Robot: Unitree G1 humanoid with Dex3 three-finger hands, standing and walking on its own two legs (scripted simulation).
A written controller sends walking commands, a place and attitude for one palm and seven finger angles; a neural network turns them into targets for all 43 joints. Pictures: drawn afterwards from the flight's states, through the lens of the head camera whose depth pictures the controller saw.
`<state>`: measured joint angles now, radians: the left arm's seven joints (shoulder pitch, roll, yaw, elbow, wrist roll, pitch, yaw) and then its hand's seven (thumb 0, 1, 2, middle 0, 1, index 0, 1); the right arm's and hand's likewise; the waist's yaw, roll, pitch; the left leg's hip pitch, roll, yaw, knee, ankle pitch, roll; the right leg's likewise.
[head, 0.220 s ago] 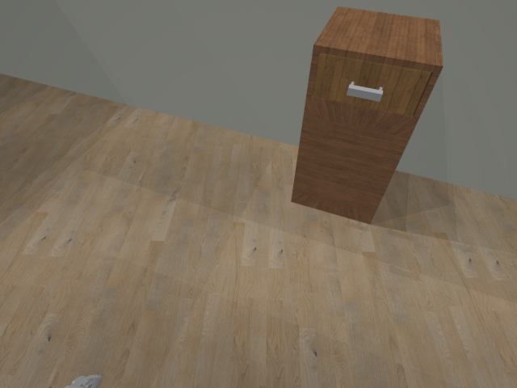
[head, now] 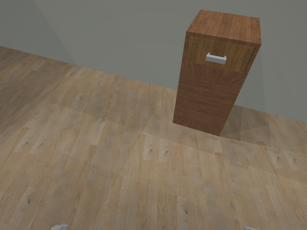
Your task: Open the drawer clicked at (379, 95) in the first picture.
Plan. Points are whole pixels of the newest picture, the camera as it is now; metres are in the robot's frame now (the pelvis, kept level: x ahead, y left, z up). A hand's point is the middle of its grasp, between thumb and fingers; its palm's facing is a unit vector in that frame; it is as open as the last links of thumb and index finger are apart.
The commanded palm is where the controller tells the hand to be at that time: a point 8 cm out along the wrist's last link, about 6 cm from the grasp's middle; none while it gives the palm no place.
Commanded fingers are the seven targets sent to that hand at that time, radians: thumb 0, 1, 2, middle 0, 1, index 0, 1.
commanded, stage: stand and wait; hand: left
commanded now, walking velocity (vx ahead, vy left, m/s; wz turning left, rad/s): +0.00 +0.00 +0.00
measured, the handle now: (216, 57) +1.07 -0.30 -0.07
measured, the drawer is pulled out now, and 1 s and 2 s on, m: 0.00 0.00 0.00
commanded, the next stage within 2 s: look at it before walking up in 0.62 s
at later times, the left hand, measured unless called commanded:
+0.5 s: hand out of the picture +0.05 +0.24 -0.15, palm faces -0.03 -0.94 -0.34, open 7.4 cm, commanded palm none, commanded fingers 0.00 0.90 0.90 -0.20 -0.30 -0.20 -0.30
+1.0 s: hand out of the picture +0.07 +0.23 -0.15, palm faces -0.04 -0.94 -0.33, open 7.4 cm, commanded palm none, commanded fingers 0.00 0.90 0.90 -0.20 -0.30 -0.20 -0.30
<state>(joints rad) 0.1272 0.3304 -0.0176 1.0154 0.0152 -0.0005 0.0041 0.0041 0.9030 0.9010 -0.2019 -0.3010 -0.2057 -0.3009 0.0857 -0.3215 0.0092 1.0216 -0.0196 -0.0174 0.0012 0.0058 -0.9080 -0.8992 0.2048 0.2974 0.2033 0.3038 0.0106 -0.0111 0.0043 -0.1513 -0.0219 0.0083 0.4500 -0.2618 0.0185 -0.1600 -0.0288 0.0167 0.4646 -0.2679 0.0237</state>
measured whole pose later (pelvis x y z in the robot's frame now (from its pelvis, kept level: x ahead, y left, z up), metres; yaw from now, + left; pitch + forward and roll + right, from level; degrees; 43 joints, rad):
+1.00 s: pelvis -0.01 -0.01 +0.01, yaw +0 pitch -2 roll +0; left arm 0.13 0.34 -0.01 1.08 0.02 -0.01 0.00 0.00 0.90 0.90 -0.20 -0.30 -0.21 -0.30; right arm 0.12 -0.34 0.01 1.12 -0.01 -0.02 0.00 0.01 -0.91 -0.90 0.20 0.30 0.20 0.30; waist 0.00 -0.01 0.03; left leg -0.14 0.00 0.01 0.37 -0.21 0.00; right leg -0.15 0.00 0.02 0.39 -0.21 0.00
